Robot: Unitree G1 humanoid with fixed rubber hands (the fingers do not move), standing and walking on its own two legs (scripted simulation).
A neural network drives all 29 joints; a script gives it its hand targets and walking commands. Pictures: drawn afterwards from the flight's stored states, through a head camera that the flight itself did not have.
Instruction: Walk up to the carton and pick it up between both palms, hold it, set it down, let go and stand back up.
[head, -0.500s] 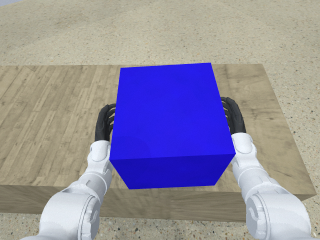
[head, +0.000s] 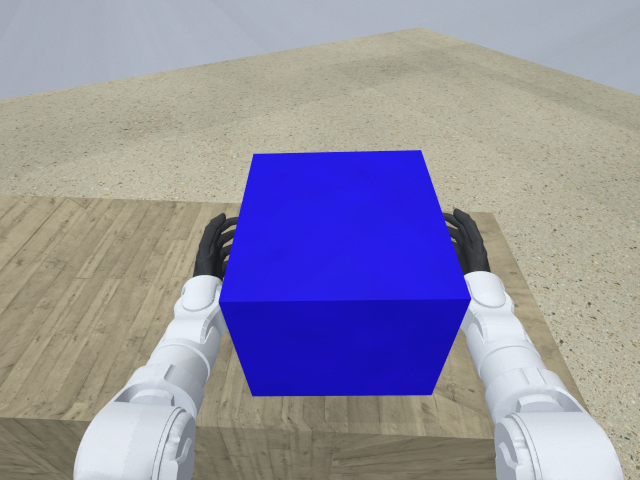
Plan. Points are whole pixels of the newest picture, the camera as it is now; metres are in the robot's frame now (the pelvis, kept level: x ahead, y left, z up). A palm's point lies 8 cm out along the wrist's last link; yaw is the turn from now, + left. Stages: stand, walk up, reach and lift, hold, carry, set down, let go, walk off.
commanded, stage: reach and lift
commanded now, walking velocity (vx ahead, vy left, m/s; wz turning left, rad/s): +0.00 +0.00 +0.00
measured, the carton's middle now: (339, 269) +0.43 +0.00 +0.06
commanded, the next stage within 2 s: hold in 1.42 s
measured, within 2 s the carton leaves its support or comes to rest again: neither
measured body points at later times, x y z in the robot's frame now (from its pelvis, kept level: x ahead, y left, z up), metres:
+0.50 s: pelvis +0.00 +0.00 +0.00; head -0.04 +0.01 +0.45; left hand +0.38 +0.19 +0.15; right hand +0.40 -0.17 +0.14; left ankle -0.01 +0.12 -0.75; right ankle +0.02 -0.11 -0.75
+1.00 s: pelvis +0.00 +0.01 +0.00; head -0.06 +0.02 +0.45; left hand +0.38 +0.19 +0.17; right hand +0.39 -0.17 +0.16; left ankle -0.01 +0.12 -0.75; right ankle +0.02 -0.11 -0.75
